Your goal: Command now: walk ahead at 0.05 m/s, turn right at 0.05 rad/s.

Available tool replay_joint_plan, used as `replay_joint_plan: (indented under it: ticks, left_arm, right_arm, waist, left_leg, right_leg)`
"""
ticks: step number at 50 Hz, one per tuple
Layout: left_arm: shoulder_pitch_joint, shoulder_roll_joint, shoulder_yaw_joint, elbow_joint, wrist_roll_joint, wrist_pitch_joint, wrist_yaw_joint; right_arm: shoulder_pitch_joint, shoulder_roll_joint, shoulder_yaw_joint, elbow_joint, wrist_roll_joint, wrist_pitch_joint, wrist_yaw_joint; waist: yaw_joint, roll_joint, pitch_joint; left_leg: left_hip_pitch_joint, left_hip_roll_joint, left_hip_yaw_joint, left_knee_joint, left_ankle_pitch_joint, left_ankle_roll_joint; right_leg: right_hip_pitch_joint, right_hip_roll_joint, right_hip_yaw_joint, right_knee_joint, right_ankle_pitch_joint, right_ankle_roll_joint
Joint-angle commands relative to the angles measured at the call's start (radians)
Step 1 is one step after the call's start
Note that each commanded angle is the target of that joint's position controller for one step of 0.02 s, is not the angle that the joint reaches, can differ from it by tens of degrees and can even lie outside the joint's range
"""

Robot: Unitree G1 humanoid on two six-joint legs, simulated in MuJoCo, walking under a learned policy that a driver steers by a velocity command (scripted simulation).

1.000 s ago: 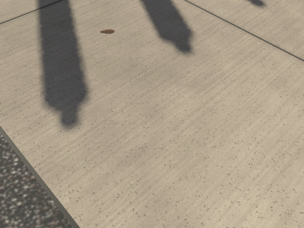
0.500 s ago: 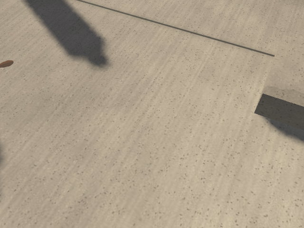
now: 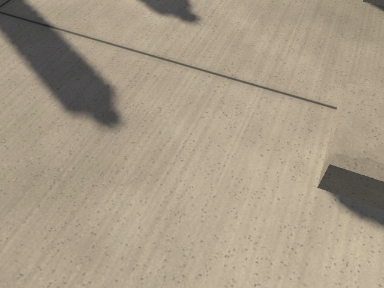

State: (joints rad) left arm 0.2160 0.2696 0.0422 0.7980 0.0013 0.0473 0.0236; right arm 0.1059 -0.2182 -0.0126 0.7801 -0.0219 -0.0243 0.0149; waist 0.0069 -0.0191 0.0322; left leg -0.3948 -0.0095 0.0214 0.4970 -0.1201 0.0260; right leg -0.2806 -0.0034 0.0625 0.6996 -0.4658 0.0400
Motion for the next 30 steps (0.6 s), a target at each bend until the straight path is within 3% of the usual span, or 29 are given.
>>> replay_joint_plan:
  ticks: [1,2,3,4,5,7,9,11,13,14,15,16,17,18,20,21,24,26,30]
  left_arm:
    - [0.151,0.060,0.025,0.025,0.012,0.002,0.001]
    - [0.148,0.073,0.026,0.026,0.025,0.001,0.000]
    - [0.129,0.098,0.028,0.010,0.025,0.000,0.005]
    - [0.132,0.142,0.041,0.024,0.016,-0.005,0.007]
    - [0.120,0.137,0.040,0.020,0.010,-0.018,0.008]
    - [0.097,0.156,0.046,0.017,0.005,-0.048,0.012]
    - [0.110,0.167,0.052,0.025,-0.008,-0.075,0.011]
    - [0.110,0.150,0.048,0.031,-0.021,-0.088,0.007]
    - [0.080,0.139,0.046,0.022,-0.022,-0.091,0.002]
    - [0.055,0.113,0.038,0.003,-0.020,-0.098,0.002]
    - [0.034,0.070,0.027,-0.029,-0.015,-0.114,0.005]
    - [0.017,0.090,0.030,-0.051,-0.012,-0.130,0.008]
    - [0.025,0.124,0.044,-0.048,-0.032,-0.140,0.002]
    - [0.025,0.117,0.042,-0.042,-0.041,-0.147,-0.006]
    - [-0.010,0.096,0.042,-0.044,-0.029,-0.149,-0.015]
    - [-0.016,0.085,0.041,-0.044,-0.024,-0.145,-0.021]
    - [-0.080,0.038,0.024,-0.066,-0.012,-0.138,-0.033]
    - [-0.139,0.018,0.011,-0.083,-0.014,-0.139,-0.040]
    - [-0.204,0.063,0.016,-0.112,-0.025,-0.134,-0.051]
  right_arm:
    - [-0.067,-0.150,-0.038,-0.051,0.010,0.009,-0.013]
    - [-0.033,-0.139,-0.035,-0.035,0.012,0.009,-0.015]
    - [-0.028,-0.149,-0.037,-0.030,0.010,0.010,-0.016]
    - [-0.044,-0.152,-0.041,-0.044,0.014,0.011,-0.020]
    - [-0.060,-0.148,-0.041,-0.046,0.017,0.004,-0.023]
    - [-0.056,-0.113,-0.041,-0.038,0.030,-0.021,-0.024]
    - [-0.054,-0.112,-0.046,-0.033,0.033,-0.048,-0.012]
    - [-0.027,-0.101,-0.046,-0.024,0.045,-0.072,0.004]
    - [0.071,-0.123,-0.060,0.023,0.044,-0.077,0.011]
    - [0.143,-0.173,-0.077,0.045,0.041,-0.077,0.009]
    - [0.250,-0.255,-0.104,0.076,0.043,-0.073,0.012]
    - [0.354,-0.266,-0.104,0.092,0.040,-0.071,0.016]
    - [0.315,-0.227,-0.086,0.091,0.034,-0.074,0.012]
    - [0.264,-0.203,-0.079,0.073,0.031,-0.076,0.008]
    - [0.208,-0.170,-0.064,0.060,0.027,-0.074,0.004]
    - [0.198,-0.159,-0.059,0.058,0.024,-0.068,0.002]
    - [0.205,-0.193,-0.065,0.065,0.029,-0.055,-0.013]
    - [0.212,-0.230,-0.074,0.071,0.033,-0.053,-0.020]
    - [0.248,-0.246,-0.082,0.100,0.051,-0.052,-0.019]
  waist:
    - [0.054,0.162,-0.121]
    - [0.041,0.139,-0.124]
    - [0.024,0.118,-0.087]
    - [0.008,0.018,-0.035]
    - [0.019,-0.032,-0.010]
    - [0.011,-0.147,0.029]
    - [0.022,-0.180,0.062]
    - [-0.002,-0.171,0.064]
    - [-0.047,-0.137,0.019]
    - [-0.074,-0.053,-0.014]
    - [-0.100,0.175,-0.055]
    - [-0.149,0.272,-0.086]
    - [-0.105,0.183,-0.039]
    - [-0.080,0.133,-0.016]
    - [-0.056,0.089,0.030]
    - [-0.047,0.102,0.030]
    - [-0.050,0.099,0.033]
    - [-0.062,0.106,0.030]
    - [-0.065,0.121,0.044]
  left_leg:
    - [0.031,0.157,-0.188,-0.203,-0.234,0.080]
    - [0.009,0.129,-0.160,-0.205,-0.389,0.042]
    - [-0.007,0.104,-0.143,-0.183,-0.484,0.014]
    - [0.042,0.043,-0.069,-0.133,-0.477,-0.006]
    - [0.086,0.027,-0.044,-0.042,-0.435,-0.014]
    - [0.040,-0.029,0.031,0.110,-0.288,-0.011]
    - [-0.066,-0.016,0.021,0.180,-0.214,0.016]
    - [-0.038,0.002,0.017,0.094,-0.224,0.052]
    - [0.178,0.002,0.003,-0.003,-0.151,0.071]
    - [0.309,0.058,-0.097,-0.046,-0.162,0.102]
    - [0.473,0.193,-0.358,-0.152,-0.203,0.190]
    - [0.600,0.353,-0.662,-0.268,-0.199,0.292]
    - [0.588,0.384,-0.651,-0.260,-0.202,0.290]
    - [0.550,0.350,-0.563,-0.265,-0.206,0.261]
    - [0.464,0.297,-0.413,-0.308,-0.119,0.217]
    - [0.419,0.268,-0.348,-0.331,-0.071,0.201]
    - [0.334,0.213,-0.202,-0.367,0.040,0.191]
    - [0.277,0.195,-0.142,-0.369,0.058,0.178]
    - [0.276,0.246,-0.140,-0.363,0.033,0.158]
  right_leg:
    - [0.150,0.002,-0.047,-0.196,0.251,-0.016]
    - [0.166,-0.012,-0.038,-0.205,0.242,-0.035]
    - [0.110,-0.047,-0.001,-0.242,0.084,-0.067]
    - [-0.039,-0.045,0.025,-0.272,-0.165,-0.106]
    - [-0.109,-0.070,0.070,-0.346,-0.241,-0.134]
    - [-0.078,-0.154,0.199,-0.463,-0.245,-0.166]
    - [0.031,-0.239,0.300,-0.479,-0.159,-0.209]
    - [0.081,-0.244,0.280,-0.438,-0.009,-0.208]
    - [0.020,-0.186,0.192,-0.351,0.131,-0.166]
    - [-0.071,-0.119,0.099,-0.220,0.247,-0.124]
    - [-0.238,0.005,-0.057,0.057,0.247,-0.054]
    - [-0.434,0.035,-0.020,0.316,-0.049,-0.027]
    - [-0.532,-0.020,0.034,0.461,-0.078,-0.049]
    - [-0.555,-0.061,0.036,0.490,-0.001,-0.073]
    - [-0.550,-0.119,0.018,0.418,0.131,-0.086]
    - [-0.503,-0.129,0.005,0.364,0.166,-0.079]
    - [-0.405,-0.108,-0.052,0.142,0.265,-0.036]
    - [-0.310,-0.078,-0.075,-0.013,0.360,-0.021]
    - [-0.227,-0.061,-0.061,-0.124,0.459,-0.038]
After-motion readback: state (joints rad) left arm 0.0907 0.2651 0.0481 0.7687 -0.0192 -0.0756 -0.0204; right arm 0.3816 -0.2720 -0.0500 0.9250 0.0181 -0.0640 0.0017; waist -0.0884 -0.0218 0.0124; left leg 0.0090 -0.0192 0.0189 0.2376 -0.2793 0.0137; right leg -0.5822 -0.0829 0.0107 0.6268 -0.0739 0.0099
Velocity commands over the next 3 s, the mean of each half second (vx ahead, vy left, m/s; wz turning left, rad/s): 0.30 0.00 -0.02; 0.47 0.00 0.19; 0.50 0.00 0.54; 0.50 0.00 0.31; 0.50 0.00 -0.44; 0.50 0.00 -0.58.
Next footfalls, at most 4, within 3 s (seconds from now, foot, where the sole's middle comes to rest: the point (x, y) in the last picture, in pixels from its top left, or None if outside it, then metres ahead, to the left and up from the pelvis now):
0.04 right None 0.03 -0.14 -0.77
0.70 right None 0.41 -0.16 -0.77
1.28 left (168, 234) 0.67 0.11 -0.77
1.74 right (183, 158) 1.02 0.06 -0.77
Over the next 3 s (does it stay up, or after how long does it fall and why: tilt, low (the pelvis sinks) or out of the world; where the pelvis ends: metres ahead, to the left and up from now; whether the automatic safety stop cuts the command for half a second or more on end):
stays up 1.40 0.29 0.01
